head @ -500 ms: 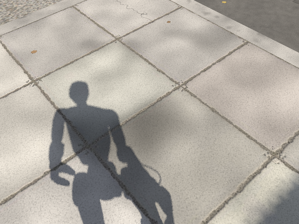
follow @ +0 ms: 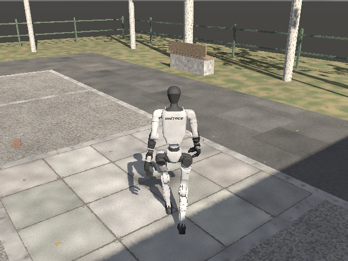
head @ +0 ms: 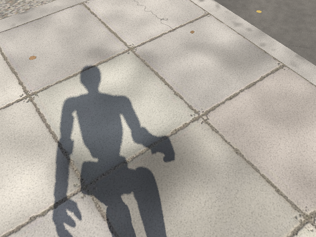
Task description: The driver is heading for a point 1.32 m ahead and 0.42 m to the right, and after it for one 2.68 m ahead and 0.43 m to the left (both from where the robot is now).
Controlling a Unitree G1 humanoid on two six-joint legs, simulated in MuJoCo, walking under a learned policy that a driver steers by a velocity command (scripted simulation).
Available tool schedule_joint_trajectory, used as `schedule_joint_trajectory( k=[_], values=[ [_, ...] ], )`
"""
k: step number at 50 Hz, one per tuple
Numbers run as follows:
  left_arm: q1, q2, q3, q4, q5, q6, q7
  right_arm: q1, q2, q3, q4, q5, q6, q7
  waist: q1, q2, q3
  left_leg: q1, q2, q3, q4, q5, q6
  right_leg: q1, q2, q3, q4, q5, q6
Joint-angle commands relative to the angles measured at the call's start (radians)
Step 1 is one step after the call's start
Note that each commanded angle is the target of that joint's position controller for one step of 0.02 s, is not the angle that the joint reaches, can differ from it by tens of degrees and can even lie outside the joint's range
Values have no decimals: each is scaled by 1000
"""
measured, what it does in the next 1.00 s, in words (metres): walks ahead: right foot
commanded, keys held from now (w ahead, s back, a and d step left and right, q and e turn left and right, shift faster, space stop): w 0.94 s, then w+e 0.06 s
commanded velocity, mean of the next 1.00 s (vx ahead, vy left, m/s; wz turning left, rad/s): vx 0.50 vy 0.00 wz -0.01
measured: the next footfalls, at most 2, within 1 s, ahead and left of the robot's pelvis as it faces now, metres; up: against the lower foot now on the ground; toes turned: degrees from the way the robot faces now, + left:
right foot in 0.54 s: +0.47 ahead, -0.12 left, +0.00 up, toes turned -3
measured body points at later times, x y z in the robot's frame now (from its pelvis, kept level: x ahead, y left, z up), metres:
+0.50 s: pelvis +0.27 -0.02 +0.02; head +0.30 -0.02 +0.47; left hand +0.48 +0.18 -0.09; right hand +0.16 -0.25 -0.12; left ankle +0.12 +0.05 -0.71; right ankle +0.42 -0.12 -0.69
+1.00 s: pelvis +0.53 -0.04 +0.03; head +0.56 -0.04 +0.48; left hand +0.43 +0.18 -0.12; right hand +0.71 -0.26 -0.10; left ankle +0.70 +0.08 -0.67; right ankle +0.43 -0.11 -0.71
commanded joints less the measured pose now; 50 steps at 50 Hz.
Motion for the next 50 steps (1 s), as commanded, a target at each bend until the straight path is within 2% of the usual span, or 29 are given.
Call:
schedule_joint_trajectory(
  k=[1, 2, 3, 4, 5, 6, 8, 10, 12, 17, 21, 23, 25, 26, 27, 28, 29, 30, 31, 32, 34, 35, 37, 40, 45, 48, 50],
  values=[
    [43, 131, 30, -73, 5, -6, -6, 411, -225, -77, 87, 22, 7, -2, -147, 71, -297, 711, 438, -847, -272, -319, 251, -666, -14, 87, 787, 12, -20],
    [-53, 151, 38, -111, 7, -10, -9, 287, -174, -64, 68, 33, 4, 0, -94, 45, -126, 549, 412, -693, -333, -395, 214, -710, -80, 87, 732, 126, -28],
    [-108, 149, 39, -119, 13, -14, -14, 238, -120, -52, 65, 31, -4, 5, -76, -5, -47, 418, 372, -602, -377, -312, 184, -679, -108, 75, 676, 175, -29],
    [-117, 131, 39, -116, 17, -6, -17, 234, -92, -42, 77, 24, -15, 5, -44, -25, -16, 336, 331, -516, -393, -203, 150, -633, -135, 79, 628, 194, -24],
    [-95, 106, 35, -112, 26, 7, -23, 247, -67, -33, 97, 23, -24, 0, -13, -15, -16, 273, 296, -444, -408, -123, 123, -574, -152, 77, 582, 200, -10],
    [-85, 79, 31, -106, 28, 18, -29, 269, -63, -29, 113, 23, -33, -2, -1, -3, -20, 248, 280, -395, -419, -60, 113, -545, -160, 69, 550, 203, 1],
    [-116, 66, 30, -116, 30, 30, -36, 319, -86, -32, 143, 28, -49, -2, 6, 10, -10, 231, 258, -324, -437, 22, 108, -568, -177, 43, 494, 231, 19],
    [-214, 76, 31, -149, 29, 38, -40, 355, -107, -34, 159, 29, -51, -1, -8, 21, 17, 241, 241, -280, -468, 29, 96, -647, -200, 19, 419, 309, 37],
    [-315, 86, 32, -180, 24, 41, -41, 398, -107, -30, 171, 31, -48, -1, -34, 23, 33, 284, 225, -251, -474, 89, 76, -717, -210, -2, 326, 392, 52],
    [-491, 71, 22, -228, 12, 38, -44, 499, -102, -20, 201, 29, -45, -8, -92, 48, 29, 402, 208, -198, -442, 240, 29, -731, -178, -46, 98, 516, 65],
    [-594, 75, 20, -261, 12, 32, -42, 555, -107, -17, 225, 15, -39, -19, -121, 59, 37, 544, 245, -198, -385, 356, 49, -748, -145, -62, -9, 468, 47],
    [-608, 84, 23, -274, 11, 24, -41, 553, -119, -20, 234, 9, -36, -26, -110, 65, 41, 597, 274, -200, -345, 437, 56, -728, -131, -62, -51, 401, 23],
    [-525, 98, 32, -253, 12, 14, -34, 512, -134, -23, 233, 8, -35, -31, -56, 76, 6, 593, 278, -175, -242, 662, 36, -578, -86, -80, -107, 321, -13],
    [-408, 114, 43, -215, 13, 7, -26, 497, -143, -26, 235, 10, -33, -31, -7, 76, -52, 580, 265, -161, -117, 768, 23, -436, -52, -90, -144, 310, -35],
    [-229, 143, 59, -154, 23, -3, -16, 476, -142, -24, 230, 17, -32, -28, 69, 51, -144, 491, 229, -127, 74, 716, 3, -206, -55, -79, -195, 357, -66],
    [-43, 225, 83, -117, 49, -11, -3, 465, -112, -13, 194, 27, -36, -25, 130, -30, -274, 272, 182, -94, 364, 376, -15, 68, -269, 150, -196, 272, -122],
    [-13, 300, 103, -110, 55, -3, -9, 590, -15, 0, 189, 61, -34, -16, 67, -249, -380, -82, -12, -53, 725, -395, -58, 293, -537, 638, -300, 246, -270],
    [-75, 238, 95, -111, 12, 8, -20, 523, -123, -29, 197, 32, -30, -20, 59, -88, -307, -166, 33, -181, 788, -376, -40, 206, -484, 658, -360, 198, -249],
    [-183, 186, 80, -123, 2, 6, -24, 432, -118, -32, 163, 29, -35, -16, 16, -68, -159, -192, 78, -180, 754, -274, -37, 60, -448, 489, -386, 234, -213],
    [-234, 135, 68, -125, 5, -3, -28, 384, -99, -30, 153, 26, -37, -13, -7, -28, -92, -160, 110, -174, 703, -213, -42, -60, -402, 385, -423, 348, -185],
    [-240, 74, 49, -98, 5, -15, -22, 386, -65, -29, 155, 3, -13, -1, -62, -51, -56, -73, 144, -165, 619, -176, -62, -187, -319, 240, -462, 457, -126],
    [-212, 72, 46, -82, 5, -22, -20, 395, -48, -28, 157, 0, -2, 6, -71, -61, -61, -51, 142, -154, 601, -168, -70, -204, -309, 209, -470, 507, -123],
    [-159, 97, 50, -54, -1, -33, -17, 364, -42, -30, 145, -3, 12, 15, -82, -59, -47, -79, 148, -133, 566, -141, -85, -216, -293, 161, -489, 570, -125],
    [-103, 114, 49, -33, 0, -33, -16, 222, -53, -30, 96, -1, 23, 20, -62, -61, -1, -179, 169, -105, 466, -33, -106, -209, -272, 119, -526, 575, -118],
    [-15, 111, 40, -8, 1, -31, -13, 20, -42, -15, 32, 14, 19, 22, -12, -69, 25, -180, 148, -62, 201, 103, -116, -150, -253, 69, -531, 659, -96],
    [46, 112, 38, 15, 6, -27, -5, -67, -50, -13, 4, 15, 16, 18, 18, -73, 37, -184, 128, -50, 111, 102, -104, -60, -277, 81, -508, 697, -105],
    [62, 121, 40, 26, 13, -21, 2, -103, -62, -16, -19, 15, 9, 17, 20, -70, 46, -201, 121, -62, 71, 57, -93, 9, -304, 112, -469, 748, -120]
  ],
)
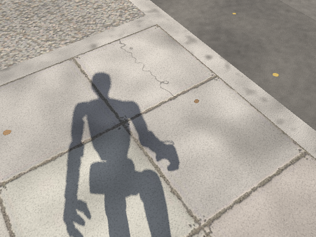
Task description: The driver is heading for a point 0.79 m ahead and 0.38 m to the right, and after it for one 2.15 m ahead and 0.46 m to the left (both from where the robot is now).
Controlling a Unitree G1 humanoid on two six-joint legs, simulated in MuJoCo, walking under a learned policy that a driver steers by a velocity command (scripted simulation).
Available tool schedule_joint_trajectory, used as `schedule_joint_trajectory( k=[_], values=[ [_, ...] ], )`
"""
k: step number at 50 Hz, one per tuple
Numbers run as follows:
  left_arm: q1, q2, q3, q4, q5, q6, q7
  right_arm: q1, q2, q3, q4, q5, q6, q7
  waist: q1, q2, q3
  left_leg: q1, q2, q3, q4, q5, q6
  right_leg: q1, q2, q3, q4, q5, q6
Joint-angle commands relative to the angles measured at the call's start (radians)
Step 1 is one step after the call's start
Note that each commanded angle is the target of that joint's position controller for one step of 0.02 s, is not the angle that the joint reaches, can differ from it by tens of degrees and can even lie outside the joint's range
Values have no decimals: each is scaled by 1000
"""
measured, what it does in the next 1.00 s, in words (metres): walks ahead, turning right: left foot, then right foot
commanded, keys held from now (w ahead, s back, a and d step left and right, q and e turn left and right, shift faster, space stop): w+e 0.08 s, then e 0.42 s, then w+e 0.08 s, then e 0.42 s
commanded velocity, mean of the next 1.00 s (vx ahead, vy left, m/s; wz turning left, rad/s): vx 0.19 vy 0.00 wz -0.49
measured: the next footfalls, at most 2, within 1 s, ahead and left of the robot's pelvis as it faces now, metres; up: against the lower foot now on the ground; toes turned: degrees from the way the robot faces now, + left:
left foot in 0.12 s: +0.23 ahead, +0.11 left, +0.00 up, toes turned +1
right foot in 0.62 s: +0.23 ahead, -0.09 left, +0.00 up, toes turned -25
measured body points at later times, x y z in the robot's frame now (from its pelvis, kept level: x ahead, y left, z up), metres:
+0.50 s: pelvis +0.17 +0.03 +0.00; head +0.21 +0.03 +0.45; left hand +0.35 +0.24 -0.14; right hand +0.14 -0.23 -0.14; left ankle +0.19 +0.11 -0.74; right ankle +0.23 -0.10 -0.70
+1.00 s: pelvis +0.22 -0.01 +0.00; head +0.25 -0.04 +0.45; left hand +0.43 +0.20 -0.12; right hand +0.20 -0.31 -0.12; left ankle +0.33 +0.10 -0.69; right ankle +0.20 -0.08 -0.74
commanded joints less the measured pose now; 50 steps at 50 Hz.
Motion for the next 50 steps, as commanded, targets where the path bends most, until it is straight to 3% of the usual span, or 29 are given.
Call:
schedule_joint_trajectory(
  k=[1, 3, 4, 5, 6, 7, 8, 9, 10, 12, 15, 17, 20, 25, 29, 30, 31, 32, 33, 34, 35, 36, 38, 41, 44, 50],
  values=[
    [73, 151, 27, -8, 9, 0, 14, -111, -73, -13, -93, 2, -24, -3, -17, -95, 77, -48, -25, 2, -60, -54, 17, 32, -318, 181, 27, 568, -128],
    [29, 170, 33, -16, 13, 3, 18, -43, -87, -21, -82, 6, -39, -9, -62, -99, 48, 82, -58, 6, -121, -128, 38, 28, -314, 179, 116, 716, -110],
    [8, 179, 36, -20, 10, 4, 15, 56, -101, -30, -52, 6, -47, -16, -102, -100, -2, 224, -91, 21, -160, -144, 52, 3, -294, 170, 220, 813, -95],
    [-10, 169, 34, -23, 0, 5, 11, 223, -125, -43, 2, -6, -61, -28, -169, -66, -87, 450, -86, 13, -221, -57, 74, -76, -239, 135, 413, 798, -68],
    [-18, 134, 24, -61, -18, 1, 9, 389, -207, -65, 25, -36, -74, -45, -215, 9, -223, 722, 125, -186, -207, 30, 118, -279, -174, 102, 692, 489, -39],
    [112, 26, 6, -75, -64, 12, 18, 397, -294, -86, 10, -42, -64, -43, -157, 221, -380, 971, 428, -562, -241, 283, 269, -596, -4, 16, 1055, -293, 6],
    [51, 150, 41, -65, -27, 26, 29, 348, -222, -75, -12, -2, -49, -40, -148, 37, -340, 858, 385, -551, -269, 382, 258, -632, -51, 117, 1132, -280, -1],
    [-19, 139, 49, -85, -19, 31, 27, 252, -163, -55, -22, 3, -52, -40, -105, 11, -202, 716, 347, -377, -281, 465, 228, -638, -84, 124, 1121, -208, 5],
    [-52, 114, 49, -92, -11, 38, 23, 208, -115, -43, -25, 2, -55, -40, -84, 0, -127, 603, 301, -262, -312, 513, 193, -623, -115, 113, 1083, -167, 14],
    [-50, 93, 59, -96, 11, 70, 7, 201, -72, -29, -12, 9, -57, -53, -43, 54, -71, 466, 230, -122, -359, 494, 141, -565, -139, 101, 1027, -124, 35],
    [-59, 72, 65, -117, 12, 104, -4, 222, -102, -33, -10, 9, -68, -59, -11, 58, -88, 418, 223, -32, -374, 561, 153, -551, -117, 76, 1006, -66, 52],
    [-120, 73, 64, -150, 15, 118, -8, 220, -116, -35, -13, 5, -64, -63, -8, 69, -72, 404, 220, 19, -382, 521, 155, -589, -131, 64, 929, -10, 58],
    [-217, 65, 50, -200, 15, 127, -23, 219, -122, -35, -15, 5, -50, -68, -22, 92, -62, 385, 194, 100, -373, 449, 142, -554, -139, 28, 741, 90, 56],
    [-319, 101, 47, -263, 18, 136, -34, 258, -181, -56, -18, 2, -21, -61, -67, 88, -74, 425, 247, 117, -314, 319, 143, -477, -121, -21, 577, 35, 33],
    [-372, 138, 59, -319, 18, 138, -46, 279, -220, -77, -34, -10, 3, -51, -101, 72, -45, 418, 315, 41, -340, -331, 122, -427, -123, -33, 467, -160, -9],
    [-340, 133, 62, -313, 20, 126, -46, 263, -216, -78, -37, -8, 11, -53, -75, 32, -26, 384, 296, 65, -267, -343, 97, -359, -102, -40, 377, -130, -21],
    [-250, 156, 74, -282, 23, 105, -38, 287, -196, -75, -33, -13, 20, -51, -42, -79, -54, 337, 238, 125, -75, -289, 52, -241, -105, 30, 258, -96, -43],
    [-176, 290, 109, -279, 25, 92, -18, 270, -115, -54, -96, 8, 16, -41, -22, -395, -93, 72, 64, 253, 292, -421, -38, -75, -366, 455, 111, -24, -162],
    [-132, 316, 117, -271, -5, 93, -12, 184, -151, -58, -130, -17, 25, -42, 10, -310, -52, -103, -51, 87, 447, -661, -70, -89, -482, 655, 67, 238, -275],
    [-126, 279, 108, -267, -13, 97, -5, 173, -162, -62, -125, -10, 32, -40, 0, -160, -42, -97, -10, 3, 502, -597, -79, -95, -452, 525, 112, 417, -280],
    [-167, 254, 99, -269, -10, 98, 0, 185, -141, -57, -115, 11, 28, -38, -34, -119, -34, -61, -1, -26, 489, -504, -81, -138, -397, 429, 126, 515, -251],
    [-232, 239, 94, -287, -11, 99, 6, 190, -136, -57, -110, 14, 22, -41, -65, -101, -32, -37, 10, -45, 443, -424, -78, -153, -335, 357, 127, 551, -208],
    [-294, 203, 81, -313, -15, 95, 8, 220, -153, -62, -99, -10, 30, -44, -90, -111, -85, 17, -10, -43, 443, -355, -80, -148, -282, 287, 157, 725, -182],
    [-250, 231, 86, -310, -13, 87, 2, 215, -137, -58, -113, -2, 54, -47, -86, -81, -123, 32, -28, -54, 406, -332, -89, -141, -270, 288, 167, 745, -182],
    [-216, 253, 90, -310, -7, 95, 6, 166, -138, -55, -140, 2, 68, -53, -63, -111, -105, 18, -37, -67, 318, -334, -97, -148, -268, 337, 155, 599, -185],
    [-208, 279, 98, -326, 3, 114, 2, 98, -145, -48, -187, 10, 70, -61, -37, -136, -84, 92, -69, -89, 177, -349, -84, -207, -262, 435, 174, 438, -183]
  ],
)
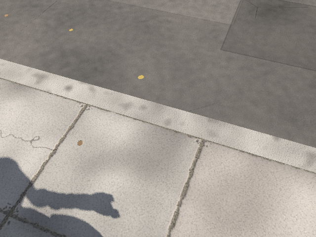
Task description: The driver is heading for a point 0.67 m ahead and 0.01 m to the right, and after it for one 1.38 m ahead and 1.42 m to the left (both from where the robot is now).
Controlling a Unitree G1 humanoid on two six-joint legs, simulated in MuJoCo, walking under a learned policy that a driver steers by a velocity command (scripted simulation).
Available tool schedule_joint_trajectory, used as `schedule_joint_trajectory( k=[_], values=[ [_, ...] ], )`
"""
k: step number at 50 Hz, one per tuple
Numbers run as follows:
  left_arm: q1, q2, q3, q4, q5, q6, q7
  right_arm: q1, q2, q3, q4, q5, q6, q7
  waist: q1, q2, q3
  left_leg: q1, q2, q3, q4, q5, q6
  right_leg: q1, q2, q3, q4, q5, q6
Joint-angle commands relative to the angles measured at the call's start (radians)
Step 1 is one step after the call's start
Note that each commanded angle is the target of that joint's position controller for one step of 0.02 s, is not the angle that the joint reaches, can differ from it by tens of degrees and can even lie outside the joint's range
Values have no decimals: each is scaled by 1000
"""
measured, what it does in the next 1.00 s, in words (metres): walks ahead, turning right: left foot, then right foot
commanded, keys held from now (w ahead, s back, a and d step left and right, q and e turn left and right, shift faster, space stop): e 0.36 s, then w+e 0.02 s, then w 0.62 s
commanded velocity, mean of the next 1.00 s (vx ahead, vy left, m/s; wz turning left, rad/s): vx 0.22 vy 0.00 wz -0.36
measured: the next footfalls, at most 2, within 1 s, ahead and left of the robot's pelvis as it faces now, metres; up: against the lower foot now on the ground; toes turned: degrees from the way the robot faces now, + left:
left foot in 0.16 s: +0.07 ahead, +0.13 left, +0.00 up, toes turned -8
right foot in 0.60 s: +0.00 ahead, -0.08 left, +0.00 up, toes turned -19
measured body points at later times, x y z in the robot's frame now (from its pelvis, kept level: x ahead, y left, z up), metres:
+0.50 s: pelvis +0.01 +0.04 +0.00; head +0.03 +0.04 +0.45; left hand +0.20 +0.26 -0.12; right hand +0.02 -0.26 -0.10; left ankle +0.03 +0.13 -0.74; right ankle -0.05 -0.08 -0.69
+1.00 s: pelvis +0.15 -0.04 -0.01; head +0.18 -0.05 +0.44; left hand +0.20 +0.23 -0.15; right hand +0.25 -0.33 -0.12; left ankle +0.34 +0.02 -0.71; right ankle -0.04 -0.07 -0.74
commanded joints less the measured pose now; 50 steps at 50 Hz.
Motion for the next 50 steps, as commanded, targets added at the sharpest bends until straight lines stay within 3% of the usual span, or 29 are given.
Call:
schedule_joint_trajectory(
  k=[1, 5, 6, 7, 8, 9, 10, 11, 12, 14, 18, 22, 24, 27, 28, 29, 30, 31, 32, 33, 34, 35, 37, 40, 44, 48, 50],
  values=[
    [17, 170, 42, -60, 5, -1, 0, -16, -79, -13, -82, 6, -14, -8, 4, -123, -96, 7, -25, -1, -55, -19, 11, 96, -278, 289, -48, 374, -174],
    [-35, 178, 46, -77, 3, 10, -6, 34, -84, -8, -96, 19, -28, -17, -23, -143, -101, 158, -60, -5, -241, -24, 38, 58, -252, 364, 6, 421, -127],
    [-68, 176, 45, -84, -5, 14, -6, 79, -78, -6, -87, 18, -35, -20, -55, -135, -99, 244, -65, 3, -376, 52, 43, 23, -221, 365, 32, 369, -90],
    [-91, 156, 39, -94, -16, 15, -3, 121, -94, -10, -80, 8, -46, -26, -78, -105, -97, 354, -23, -26, -529, 148, 53, -49, -172, 348, 79, 239, -35],
    [-49, 79, 20, -107, -19, 13, 0, 129, -173, -23, -89, -10, -52, -36, -47, 91, -116, 449, 209, -232, -632, 140, 98, -153, -67, 216, 265, -67, 26],
    [11, 82, 24, -112, -10, 16, 7, 58, -264, -38, -116, -8, -43, -29, -7, 274, -95, 417, 400, -462, -644, 373, 233, -303, 91, 20, 437, -434, 60],
    [15, 155, 39, -94, 21, 20, 6, 78, -213, -32, -122, -4, -38, -21, -17, 168, -101, 368, 414, -433, -624, 421, 300, -286, 4, 22, 626, -432, 70],
    [1, 166, 48, -78, 17, 25, -3, 38, -147, -12, -131, 1, -38, -17, 0, 90, -67, 319, 346, -326, -615, 412, 287, -271, -16, 33, 690, -362, 75],
    [11, 160, 49, -66, 12, 32, -13, -16, -119, -3, -143, -1, -36, -14, 23, 70, -43, 295, 275, -217, -609, 399, 252, -259, -30, 19, 730, -299, 88],
    [22, 145, 44, -61, 5, 44, -37, -31, -119, -3, -152, -5, -38, -21, 18, 130, -57, 339, 203, -96, -587, 480, 227, -280, -32, -15, 776, -233, 118],
    [-56, 124, 31, -92, -3, 54, -47, 67, -135, -13, -129, -6, -41, -20, -41, 122, -76, 449, 231, -46, -564, 530, 253, -322, -51, -45, 695, -224, 151],
    [-131, 109, 14, -127, 12, 55, -69, 136, -168, -28, -102, -12, -49, -1, -89, 156, -68, 455, 260, -103, -675, -32, 253, -294, -83, -63, 501, -230, 124],
    [-145, 92, 1, -131, 13, 46, -75, 133, -178, -33, -93, -15, -55, 12, -86, 150, -42, 405, 264, -94, -701, -105, 246, -221, -85, -88, 385, -257, 99],
    [-118, 75, -16, -112, 9, 18, -68, 139, -192, -40, -68, -18, -57, 33, -67, 137, -24, 307, 248, -49, -692, -80, 239, -40, -69, -149, 193, -274, 44],
    [-76, 62, -22, -92, 9, 7, -64, 132, -189, -41, -61, -11, -54, 38, -36, 116, -20, 260, 232, -23, -666, -82, 229, 52, -62, -168, 85, -191, 22],
    [-1, 50, -27, -54, 15, -7, -56, 119, -173, -37, -55, 0, -50, 40, 7, 85, -21, 175, 203, 16, -604, -110, 210, 193, -48, -181, -34, -98, 1],
    [99, 75, -22, -10, 21, -19, -47, 107, -130, -25, -58, -1, -52, 41, 50, 18, -45, 51, 156, 69, -493, -146, 175, 360, -62, -130, -77, -133, -10],
    [211, 149, -9, 12, 38, -32, -36, 76, -34, 4, -90, -10, -54, 48, 100, -217, -76, -110, 63, 187, -165, -210, 124, 470, -319, 212, -230, -412, -38],
    [201, 277, 19, -5, 15, -36, -25, 13, -62, -1, -143, -21, -57, 52, 97, -292, 36, -323, -31, 150, -27, -220, 106, 366, -495, 541, -330, -555, -150],
    [154, 225, 11, -3, 11, -38, -17, -18, -147, -24, -141, -19, -58, 57, 78, -162, 109, -328, 44, 47, 54, -120, 110, 301, -470, 464, -321, -517, -170],
    [90, 172, -9, -17, 6, -46, -16, 25, -150, -28, -116, -2, -66, 71, 28, -150, 103, -304, 50, 32, 67, -30, 110, 285, -407, 379, -319, -440, -144],
    [50, 147, -15, -23, 7, -55, -15, 72, -149, -28, -86, 1, -73, 78, -3, -148, 87, -270, 62, 32, 66, 31, 100, 285, -357, 290, -328, -319, -117],
    [46, 117, -26, -17, 3, -77, -10, 101, -138, -27, -50, -20, -71, 82, -19, -127, 41, -225, 64, 57, 109, 119, 79, 288, -303, 170, -321, -71, -105],
    [110, 115, -25, 24, -8, -93, -14, 49, -105, -19, -64, -23, -65, 82, -14, -98, 38, -261, 68, 74, 115, 183, 50, 289, -292, 94, -310, 145, -119],
    [162, 106, -29, 67, -2, -97, -12, -79, -77, -3, -108, -18, -63, 84, 12, -105, 73, -261, 59, 96, -28, 258, 36, 268, -281, 41, -310, 261, -123],
    [196, 132, -26, 109, 0, -102, -2, -157, -69, 7, -144, -16, -67, 84, 20, -103, 91, -168, 33, 114, -204, 279, 83, 295, -317, 22, -299, 392, -110],
    [180, 145, -25, 122, 1, -102, 4, -129, -74, 6, -141, -15, -71, 75, -7, -102, 78, -79, 4, 129, -261, 240, 122, 318, -328, 2, -246, 550, -92]
  ],
)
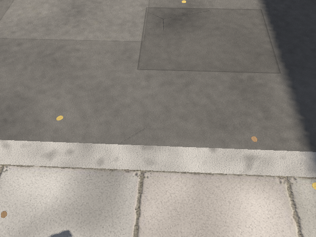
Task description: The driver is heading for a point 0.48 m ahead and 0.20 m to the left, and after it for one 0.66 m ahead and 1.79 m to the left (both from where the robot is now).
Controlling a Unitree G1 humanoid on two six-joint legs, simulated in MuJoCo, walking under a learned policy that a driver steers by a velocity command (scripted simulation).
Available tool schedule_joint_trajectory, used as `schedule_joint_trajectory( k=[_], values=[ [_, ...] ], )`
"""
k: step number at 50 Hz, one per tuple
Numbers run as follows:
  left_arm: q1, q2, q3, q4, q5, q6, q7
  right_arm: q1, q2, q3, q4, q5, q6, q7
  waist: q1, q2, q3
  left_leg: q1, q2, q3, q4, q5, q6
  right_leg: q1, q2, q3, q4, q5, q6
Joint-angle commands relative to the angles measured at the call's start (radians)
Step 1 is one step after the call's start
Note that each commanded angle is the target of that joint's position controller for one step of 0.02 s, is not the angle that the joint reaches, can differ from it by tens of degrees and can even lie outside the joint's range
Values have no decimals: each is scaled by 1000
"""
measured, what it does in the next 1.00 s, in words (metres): walks ahead, turning left: left foot, then right foot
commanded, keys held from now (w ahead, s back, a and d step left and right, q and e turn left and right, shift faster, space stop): w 0.22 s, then w+q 0.78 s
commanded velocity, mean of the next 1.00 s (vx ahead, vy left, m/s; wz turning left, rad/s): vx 0.49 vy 0.00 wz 0.32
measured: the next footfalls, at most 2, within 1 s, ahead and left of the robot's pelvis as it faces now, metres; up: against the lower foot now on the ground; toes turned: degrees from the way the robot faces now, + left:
left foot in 0.06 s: +0.22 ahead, +0.10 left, +0.00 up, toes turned +4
right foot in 0.60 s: +0.52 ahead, -0.07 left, +0.00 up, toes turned +9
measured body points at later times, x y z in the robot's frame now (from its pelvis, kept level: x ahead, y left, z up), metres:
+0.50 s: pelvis +0.27 +0.03 +0.01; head +0.30 +0.04 +0.46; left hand +0.45 +0.27 -0.10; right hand +0.23 -0.22 -0.12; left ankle +0.18 +0.10 -0.73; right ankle +0.45 -0.10 -0.69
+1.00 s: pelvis +0.53 +0.04 +0.01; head +0.56 +0.05 +0.46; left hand +0.42 +0.28 -0.12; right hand +0.78 -0.12 -0.10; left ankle +0.61 +0.21 -0.68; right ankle +0.48 -0.08 -0.73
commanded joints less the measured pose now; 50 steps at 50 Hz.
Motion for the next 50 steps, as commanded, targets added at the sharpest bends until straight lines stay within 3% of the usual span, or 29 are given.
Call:
schedule_joint_trajectory(
  k=[1, 2, 3, 4, 5, 6, 7, 8, 10, 11, 15, 18, 24, 27, 29, 30, 31, 32, 33, 34, 35, 36, 38, 41, 46, 50],
  values=[
    [-25, 179, 35, -24, 5, -14, 12, -30, -77, -17, -72, 4, -21, -17, -57, -123, 64, 127, -61, 32, -77, -49, 57, -96, -281, 60, 112, 863, -107],
    [-34, 191, 39, -19, 10, -11, 13, 72, -99, -28, -40, 5, -25, -28, -103, -123, -2, 251, -97, 41, -94, -83, 75, -90, -270, 45, 249, 1012, -92],
    [-45, 196, 40, -17, 9, -6, 13, 242, -118, -40, 17, 1, -34, -40, -179, -92, -99, 462, -116, 47, -159, -60, 97, -145, -232, 9, 462, 1020, -73],
    [-25, 162, 28, -34, 4, -8, 11, 404, -186, -58, 55, -21, -43, -57, -228, -11, -221, 725, 60, -142, -187, -204, 137, -337, -179, -17, 755, 712, -61],
    [86, 43, 7, -54, -23, -11, 0, 438, -298, -82, 64, -32, -48, -55, -157, 254, -327, 929, 346, -679, -325, -368, 251, -672, 30, -36, 1121, -63, -18],
    [18, 135, 28, -47, 3, -13, 1, 364, -244, -72, 64, 11, -44, -44, -147, 142, -276, 833, 328, -811, -432, -382, 248, -751, 15, 106, 1214, -130, -43],
    [-41, 147, 35, -64, -1, -15, -4, 249, -185, -57, 49, 18, -45, -42, -97, 78, -128, 694, 309, -629, -427, -363, 232, -785, -49, 88, 1212, -45, -51],
    [-86, 131, 28, -69, 2, -20, -9, 199, -123, -41, 47, 15, -52, -37, -85, 2, -62, 580, 264, -509, -456, -254, 216, -764, -90, 68, 1156, 19, -54],
    [-77, 97, 21, -60, 18, 1, -17, 170, -77, -24, 70, 16, -67, -41, -34, 28, -19, 453, 183, -347, -499, -109, 173, -686, -139, 47, 1061, 54, -39],
    [-67, 84, 19, -51, 21, 12, -23, 183, -73, -21, 82, 16, -76, -40, -26, 33, -23, 431, 172, -307, -512, -44, 175, -662, -141, 35, 1048, 62, -31],
    [-197, 66, 13, -98, 31, 28, -33, 268, -93, -26, 137, 32, -90, -39, -32, 14, 32, 428, 135, -251, -569, 31, 203, -776, -175, -13, 906, 155, 24],
    [-333, 60, 7, -146, 27, 26, -33, 315, -93, -26, 160, 36, -85, -43, -59, 8, 60, 455, 104, -227, -572, 79, 198, -831, -170, -33, 722, 262, 68],
    [-516, 59, -1, -215, 11, 17, -28, 397, -112, -34, 183, 25, -75, -52, -119, 36, 36, 551, 98, -247, -460, 266, 175, -783, -112, -43, 503, 339, 85],
    [-508, 85, 6, -234, 5, 3, -22, 373, -133, -43, 172, 16, -67, -63, -96, 52, 23, 589, 122, -298, -390, 329, 154, -704, -96, -19, 430, 256, 60],
    [-358, 119, 22, -196, 5, -12, -10, 327, -153, -51, 157, 15, -66, -62, -27, 48, -34, 556, 100, -301, -247, 430, 124, -488, -57, -30, 355, 180, 30],
    [-211, 154, 38, -156, 18, -27, 2, 319, -139, -49, 153, 22, -69, -57, 35, -10, -121, 490, 38, -255, -50, 394, 103, -284, -90, -2, 304, 188, 0],
    [-39, 237, 57, -151, 46, -35, 19, 316, -76, -34, 109, 32, -74, -53, 88, -129, -288, 343, -34, -193, 243, 112, 83, -47, -342, 249, 277, -3, -50],
    [-70, 308, 77, -157, 51, -18, 19, 423, 0, -22, 78, 62, -68, -55, 10, -350, -345, 23, -167, -107, 478, -459, 60, 108, -541, 669, 149, -97, -144],
    [-137, 212, 62, -172, 31, -5, 14, 404, -96, -39, 112, 34, -50, -64, -9, -190, -244, -46, -87, -149, 572, -401, 72, 3, -503, 658, 134, -174, -145],
    [-204, 125, 42, -184, 23, -6, 10, 340, -100, -44, 111, 27, -46, -55, -22, -92, -125, -45, -48, -155, 560, -299, 69, -119, -450, 485, 126, -118, -122],
    [-232, 94, 35, -180, 22, -11, 7, 305, -74, -40, 104, 26, -44, -47, -36, -76, -69, -16, -18, -149, 526, -239, 58, -209, -401, 348, 98, 26, -102],
    [-230, 82, 31, -172, 19, -17, 10, 287, -70, -42, 102, 13, -34, -38, -46, -107, -49, 6, 3, -142, 499, -215, 46, -256, -366, 254, 82, 114, -83],
    [-208, 78, 31, -151, 9, -35, 11, 282, -54, -41, 94, 1, -10, -22, -65, -139, -42, 30, 12, -127, 493, -184, 26, -297, -333, 140, 63, 264, -73],
    [-171, 93, 40, -130, -1, -52, 8, 197, -43, -38, 58, 0, 7, -9, -69, -116, -27, -46, 28, -115, 478, -110, 8, -281, -334, 38, 32, 363, -89],
    [-124, 95, 45, -101, 5, -47, 6, 23, -29, -23, -6, 2, 6, 10, -43, -105, 25, -97, 32, -70, 258, 54, -8, -260, -305, -112, 13, 417, -88],
    [-77, 129, 55, -79, 5, -40, 13, -102, -22, -10, -55, -3, 0, 23, -11, -106, 53, -37, 20, 3, 58, 75, 25, -202, -330, -182, 25, 460, -77]
  ],
)
Over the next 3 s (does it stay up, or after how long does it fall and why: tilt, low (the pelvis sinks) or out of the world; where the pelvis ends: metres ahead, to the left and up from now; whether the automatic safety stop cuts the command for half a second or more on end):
stays up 0.92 0.33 0.00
